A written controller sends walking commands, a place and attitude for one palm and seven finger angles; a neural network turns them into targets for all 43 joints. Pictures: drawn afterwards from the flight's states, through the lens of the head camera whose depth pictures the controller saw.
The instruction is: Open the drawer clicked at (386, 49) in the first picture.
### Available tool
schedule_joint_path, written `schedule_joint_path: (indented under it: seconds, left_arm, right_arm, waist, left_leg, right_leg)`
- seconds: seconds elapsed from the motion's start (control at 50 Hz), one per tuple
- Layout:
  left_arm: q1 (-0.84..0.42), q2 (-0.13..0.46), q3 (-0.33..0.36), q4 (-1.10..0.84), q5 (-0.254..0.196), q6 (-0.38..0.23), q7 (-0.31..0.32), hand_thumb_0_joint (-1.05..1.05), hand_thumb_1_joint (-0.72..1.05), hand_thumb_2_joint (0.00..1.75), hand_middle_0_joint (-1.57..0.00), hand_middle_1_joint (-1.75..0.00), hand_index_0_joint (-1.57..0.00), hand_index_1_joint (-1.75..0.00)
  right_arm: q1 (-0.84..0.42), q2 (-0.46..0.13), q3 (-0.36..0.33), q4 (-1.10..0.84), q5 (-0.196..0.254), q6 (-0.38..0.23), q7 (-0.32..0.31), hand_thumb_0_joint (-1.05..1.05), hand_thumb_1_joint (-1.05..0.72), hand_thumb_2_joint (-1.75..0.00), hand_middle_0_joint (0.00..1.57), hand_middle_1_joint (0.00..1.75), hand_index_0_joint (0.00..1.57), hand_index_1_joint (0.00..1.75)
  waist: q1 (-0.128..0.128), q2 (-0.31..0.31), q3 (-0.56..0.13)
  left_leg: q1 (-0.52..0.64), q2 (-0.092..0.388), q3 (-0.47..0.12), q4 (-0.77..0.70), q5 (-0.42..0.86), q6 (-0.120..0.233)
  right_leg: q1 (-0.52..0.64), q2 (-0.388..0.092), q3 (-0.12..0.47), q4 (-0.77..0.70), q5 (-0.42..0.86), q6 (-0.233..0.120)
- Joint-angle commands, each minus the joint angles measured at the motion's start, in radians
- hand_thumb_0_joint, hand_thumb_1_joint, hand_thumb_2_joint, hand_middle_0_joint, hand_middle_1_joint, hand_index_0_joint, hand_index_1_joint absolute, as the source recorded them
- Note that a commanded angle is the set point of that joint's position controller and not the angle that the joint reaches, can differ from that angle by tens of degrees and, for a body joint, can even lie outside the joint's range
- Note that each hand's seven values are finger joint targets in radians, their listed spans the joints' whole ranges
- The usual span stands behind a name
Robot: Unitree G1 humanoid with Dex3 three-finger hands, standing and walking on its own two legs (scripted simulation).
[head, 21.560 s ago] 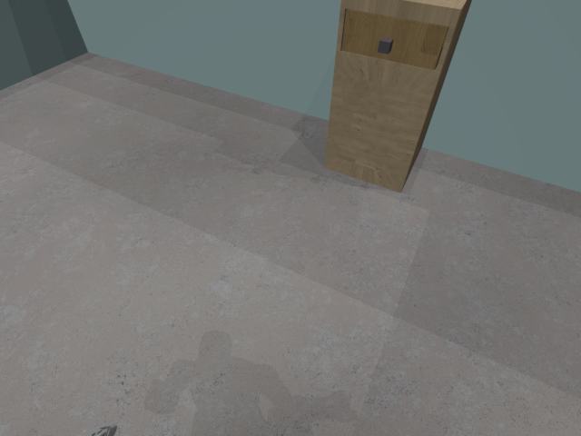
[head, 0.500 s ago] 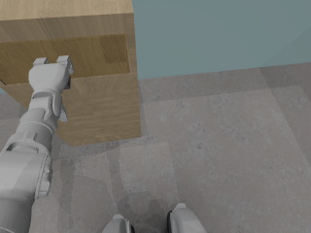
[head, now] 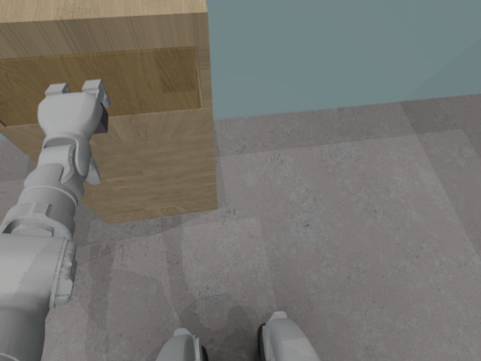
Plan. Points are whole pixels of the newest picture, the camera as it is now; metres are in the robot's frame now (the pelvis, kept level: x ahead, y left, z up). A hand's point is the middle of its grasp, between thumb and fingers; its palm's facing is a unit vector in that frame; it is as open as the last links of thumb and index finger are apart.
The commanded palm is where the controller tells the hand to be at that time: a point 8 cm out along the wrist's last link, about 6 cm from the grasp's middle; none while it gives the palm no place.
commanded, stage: close the thumb around the handle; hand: left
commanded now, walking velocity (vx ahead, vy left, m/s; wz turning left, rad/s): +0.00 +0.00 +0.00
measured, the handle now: (91, 107) +0.56 +0.22 +0.01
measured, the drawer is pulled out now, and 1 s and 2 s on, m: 0.00 0.01 0.12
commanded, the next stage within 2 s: pull the drawer open in 0.72 s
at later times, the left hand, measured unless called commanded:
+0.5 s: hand (89, 131) +0.52 +0.23 +0.00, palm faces -0.08 -0.01 -1.00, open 8.0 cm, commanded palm +0.50 +0.22 +0.05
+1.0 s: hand (90, 137) +0.51 +0.23 +0.00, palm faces -0.07 -0.03 -1.00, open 8.2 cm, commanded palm +0.47 +0.22 +0.05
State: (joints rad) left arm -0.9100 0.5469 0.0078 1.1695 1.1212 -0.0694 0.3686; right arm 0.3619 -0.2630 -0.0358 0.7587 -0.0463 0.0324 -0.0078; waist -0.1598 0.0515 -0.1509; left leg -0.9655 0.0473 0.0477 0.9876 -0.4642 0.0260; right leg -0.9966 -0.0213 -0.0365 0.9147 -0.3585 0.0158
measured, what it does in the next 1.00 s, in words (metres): stands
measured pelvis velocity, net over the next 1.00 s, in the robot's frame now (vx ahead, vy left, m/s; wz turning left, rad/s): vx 0.01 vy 0.00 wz -0.01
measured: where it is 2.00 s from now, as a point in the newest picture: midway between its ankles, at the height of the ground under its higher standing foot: outside the picture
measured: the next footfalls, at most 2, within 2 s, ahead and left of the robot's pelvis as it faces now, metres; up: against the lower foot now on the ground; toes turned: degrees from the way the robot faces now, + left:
none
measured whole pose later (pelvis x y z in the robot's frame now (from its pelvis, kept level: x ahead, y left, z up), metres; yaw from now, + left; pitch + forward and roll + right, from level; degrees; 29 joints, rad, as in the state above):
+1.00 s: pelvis +0.01 +0.00 +0.01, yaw -1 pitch +25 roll -2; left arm -0.83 0.51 0.02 1.10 1.10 -0.04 0.38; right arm 0.35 -0.26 -0.05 0.76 -0.05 0.05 0.00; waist -0.14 0.05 -0.15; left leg -0.91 0.05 0.06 0.95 -0.47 0.02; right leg -0.95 -0.01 -0.03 0.88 -0.36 0.02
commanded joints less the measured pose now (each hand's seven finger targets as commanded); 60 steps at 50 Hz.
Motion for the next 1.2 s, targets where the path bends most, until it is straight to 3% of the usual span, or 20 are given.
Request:
schedule_joint_path:
  seconds: [0.0, 0.12, 0.16, 0.2, 0.24, 0.28, 0.34, 0.38, 0.42, 0.46, 0.5, 0.52, 0.6, 0.8, 0.92, 0.98, 1.02, 1.06, 1.08, 1.18]
  left_arm:
    - [-0.431, 0.206, 0.025, -0.168, 0.002, 0.005, 0.062, 0.0, -0.5, 0.3, -0.3, -1.2, -0.3, -1.2]
    - [-0.463, 0.239, 0.045, -0.17, -0.003, 0.025, 0.06, 0.0, -0.16, 0.44, -0.32, -1.24, -0.32, -1.24]
    - [-0.47, 0.194, 0.01, -0.179, -0.001, 0.026, 0.057, 0.0, -0.05, 0.49, -0.33, -1.25, -0.33, -1.25]
    - [-0.437, 0.213, 0.032, -0.169, -0.002, 0.029, 0.055, 0.0, 0.06, 0.54, -0.34, -1.26, -0.34, -1.26]
    - [-0.447, 0.189, 0.01, -0.158, -0.008, 0.026, 0.051, 0.0, 0.17, 0.59, -0.35, -1.27, -0.35, -1.27]
    - [-0.447, 0.222, 0.026, -0.142, -0.004, 0.03, 0.051, 0.0, 0.28, 0.64, -0.36, -1.28, -0.36, -1.28]
    - [-0.414, 0.269, 0.062, -0.158, 0.0, 0.024, 0.047, 0.0, 0.45, 0.71, -0.37, -1.3, -0.37, -1.3]
    - [-0.422, 0.199, 0.013, -0.156, -0.001, 0.021, 0.044, 0.0, 0.56, 0.76, -0.38, -1.31, -0.38, -1.31]
    - [-0.417, 0.254, 0.056, -0.147, -0.009, 0.022, 0.043, 0.0, 0.68, 0.8, -0.38, -1.33, -0.38, -1.33]
    - [-0.441, 0.205, 0.016, -0.169, -0.002, 0.017, 0.045, 0.0, 0.79, 0.85, -0.39, -1.34, -0.39, -1.34]
    - [-0.429, 0.245, 0.049, -0.174, -0.002, 0.018, 0.048, 0.0, 0.9, 0.9, -0.4, -1.35, -0.4, -1.35]
    - [-0.431, 0.221, 0.037, -0.177, -0.005, 0.015, 0.047, 0.0, 0.9, 0.9, -0.4, -1.35, -0.4, -1.35]
    - [-0.413, 0.258, 0.064, -0.195, 0.002, 0.016, 0.059, 0.0, 0.9, 0.9, -0.4, -1.35, -0.4, -1.35]
    - [-0.432, 0.211, 0.03, -0.208, 0.001, 0.026, 0.068, 0.0, 0.9, 0.9, -0.4, -1.35, -0.4, -1.35]
    - [-0.257, 0.205, 0.07, -0.257, -0.023, 0.015, 0.055, 0.0, 0.9, 0.9, -0.4, -1.35, -0.4, -1.35]
    - [-0.155, 0.176, 0.064, -0.261, -0.028, 0.011, 0.054, 0.0, 0.9, 0.9, -0.4, -1.35, -0.4, -1.35]
    - [-0.136, 0.194, 0.086, -0.306, -0.027, 0.001, 0.06, 0.0, 0.9, 0.9, -0.4, -1.35, -0.4, -1.35]
    - [-0.076, 0.138, 0.056, -0.316, -0.021, 0.004, 0.07, 0.0, 0.9, 0.9, -0.4, -1.35, -0.4, -1.35]
    - [-0.071, 0.162, 0.081, -0.346, -0.018, 0.001, 0.078, 0.0, 0.9, 0.9, -0.4, -1.35, -0.4, -1.35]
    - [-0.008, 0.101, 0.05, -0.374, -0.003, 0.017, 0.108, 0.0, 0.9, 0.9, -0.4, -1.35, -0.4, -1.35]
  right_arm:
    - [0.181, -0.177, -0.067, -0.022, -0.003, -0.01, -0.009, 0.0, -0.9, -0.9, 0.2, 0.3, 0.2, 0.3]
    - [0.18, -0.185, -0.065, -0.017, -0.005, -0.004, -0.009, 0.0, -0.9, -0.9, 0.2, 0.3, 0.2, 0.3]
    - [0.184, -0.176, -0.066, -0.023, -0.004, -0.006, -0.008, 0.0, -0.9, -0.9, 0.2, 0.3, 0.2, 0.3]
    - [0.183, -0.181, -0.066, -0.02, -0.005, -0.004, -0.008, 0.0, -0.9, -0.9, 0.2, 0.3, 0.2, 0.3]
    - [0.18, -0.176, -0.064, -0.022, -0.005, -0.004, -0.009, 0.0, -0.9, -0.9, 0.2, 0.3, 0.2, 0.3]
    - [0.175, -0.181, -0.057, -0.022, -0.004, -0.002, -0.012, 0.0, -0.9, -0.9, 0.2, 0.3, 0.2, 0.3]
    - [0.177, -0.182, -0.057, -0.027, -0.006, 0.001, -0.012, 0.0, -0.9, -0.9, 0.2, 0.3, 0.2, 0.3]
    - [0.178, -0.173, -0.061, -0.03, -0.003, -0.002, -0.01, 0.0, -0.9, -0.9, 0.2, 0.3, 0.2, 0.3]
    - [0.175, -0.185, -0.059, -0.025, -0.003, 0.003, -0.011, 0.0, -0.9, -0.9, 0.2, 0.3, 0.2, 0.3]
    - [0.186, -0.175, -0.065, -0.028, -0.003, -0.002, -0.01, 0.0, -0.9, -0.9, 0.2, 0.3, 0.2, 0.3]
    - [0.185, -0.18, -0.064, -0.024, -0.005, 0.001, -0.011, 0.0, -0.9, -0.9, 0.2, 0.3, 0.2, 0.3]
    - [0.183, -0.177, -0.066, -0.023, -0.006, 0.001, -0.009, 0.0, -0.9, -0.9, 0.2, 0.3, 0.2, 0.3]
    - [0.179, -0.18, -0.065, -0.022, -0.005, 0.004, -0.008, 0.0, -0.9, -0.9, 0.2, 0.3, 0.2, 0.3]
    - [0.176, -0.174, -0.068, -0.018, -0.005, 0.002, -0.006, 0.0, -0.9, -0.9, 0.2, 0.3, 0.2, 0.3]
    - [0.157, -0.171, -0.073, -0.034, -0.005, 0.013, 0.002, 0.0, -0.9, -0.9, 0.2, 0.3, 0.2, 0.3]
    - [0.142, -0.166, -0.074, -0.039, -0.002, 0.017, 0.004, 0.0, -0.9, -0.9, 0.2, 0.3, 0.2, 0.3]
    - [0.132, -0.167, -0.076, -0.043, -0.002, 0.02, 0.003, 0.0, -0.9, -0.9, 0.2, 0.3, 0.2, 0.3]
    - [0.123, -0.16, -0.08, -0.047, 0.0, 0.021, 0.007, 0.0, -0.9, -0.9, 0.2, 0.3, 0.2, 0.3]
    - [0.12, -0.162, -0.081, -0.047, 0.0, 0.024, 0.007, 0.0, -0.9, -0.9, 0.2, 0.3, 0.2, 0.3]
    - [0.086, -0.152, -0.087, -0.055, 0.004, 0.032, 0.008, 0.0, -0.9, -0.9, 0.2, 0.3, 0.2, 0.3]
  waist:
    - [-0.021, 0.076, -0.466]
    - [-0.023, 0.08, -0.491]
    - [-0.028, 0.098, -0.488]
    - [-0.019, 0.081, -0.493]
    - [-0.031, 0.069, -0.465]
    - [-0.029, 0.053, -0.434]
    - [-0.006, 0.066, -0.497]
    - [-0.021, 0.071, -0.464]
    - [-0.016, 0.041, -0.473]
    - [-0.024, 0.076, -0.494]
    - [-0.018, 0.065, -0.5]
    - [-0.021, 0.063, -0.504]
    - [-0.002, 0.081, -0.512]
    - [-0.017, 0.086, -0.501]
    - [0.043, 0.087, -0.551]
    - [0.058, 0.045, -0.491]
    - [0.073, 0.038, -0.51]
    - [0.072, 0.047, -0.467]
    - [0.083, 0.025, -0.474]
    - [0.085, 0.013, -0.43]
  left_leg:
    - [0.335, -0.046, -0.066, -0.096, 0.42, 0.0]
    - [0.358, -0.044, -0.072, -0.099, 0.45, -0.003]
    - [0.369, -0.043, -0.072, -0.1, 0.454, -0.004]
    - [0.373, -0.042, -0.072, -0.099, 0.474, -0.005]
    - [0.348, -0.044, -0.067, -0.097, 0.453, 0.0]
    - [0.308, -0.047, -0.064, -0.103, 0.412, 0.004]
    - [0.31, -0.052, -0.055, -0.093, 0.455, 0.005]
    - [0.316, -0.048, -0.054, -0.092, 0.45, 0.003]
    - [0.302, -0.049, -0.058, -0.089, 0.439, 0.004]
    - [0.327, -0.049, -0.058, -0.088, 0.454, 0.003]
    - [0.328, -0.047, -0.057, -0.085, 0.477, 0.003]
    - [0.332, -0.049, -0.056, -0.079, 0.489, 0.003]
    - [0.331, -0.048, -0.056, -0.088, 0.472, 0.0]
    - [0.36, -0.045, -0.058, -0.095, 0.49, -0.002]
    - [0.407, -0.044, -0.049, -0.107, 0.584, -0.005]
    - [0.376, -0.044, -0.037, -0.123, 0.566, -0.001]
    - [0.379, -0.044, -0.037, -0.13, 0.585, 0.0]
    - [0.4, -0.04, -0.033, -0.136, 0.615, -0.001]
    - [0.397, -0.038, -0.034, -0.138, 0.614, -0.001]
    - [0.417, -0.039, -0.031, -0.154, 0.618, -0.004]
  right_leg:
    - [0.23, 0.068, -0.011, -0.078, 0.258, -0.04]
    - [0.24, 0.068, -0.012, -0.076, 0.277, -0.041]
    - [0.23, 0.068, -0.013, -0.081, 0.275, -0.041]
    - [0.242, 0.069, -0.013, -0.079, 0.288, -0.04]
    - [0.238, 0.067, -0.012, -0.083, 0.284, -0.038]
    - [0.247, 0.066, -0.008, -0.084, 0.27, -0.038]
    - [0.294, 0.063, 0.0, -0.07, 0.325, -0.039]
    - [0.266, 0.067, -0.005, -0.075, 0.311, -0.039]
    - [0.275, 0.067, -0.002, -0.07, 0.307, -0.038]
    - [0.265, 0.066, -0.004, -0.072, 0.313, -0.038]
    - [0.28, 0.066, -0.002, -0.067, 0.335, -0.037]
    - [0.274, 0.067, -0.001, -0.069, 0.343, -0.037]
    - [0.29, 0.066, -0.001, -0.068, 0.331, -0.038]
    - [0.282, 0.069, -0.007, -0.078, 0.336, -0.038]
    - [0.361, 0.069, -0.002, -0.082, 0.409, -0.041]
    - [0.393, 0.069, -0.001, -0.096, 0.422, -0.039]
    - [0.421, 0.066, 0.003, -0.093, 0.444, -0.041]
    - [0.402, 0.068, -0.003, -0.103, 0.446, -0.041]
    - [0.418, 0.067, -0.003, -0.1, 0.448, -0.041]
    - [0.416, 0.066, -0.008, -0.114, 0.44, -0.043]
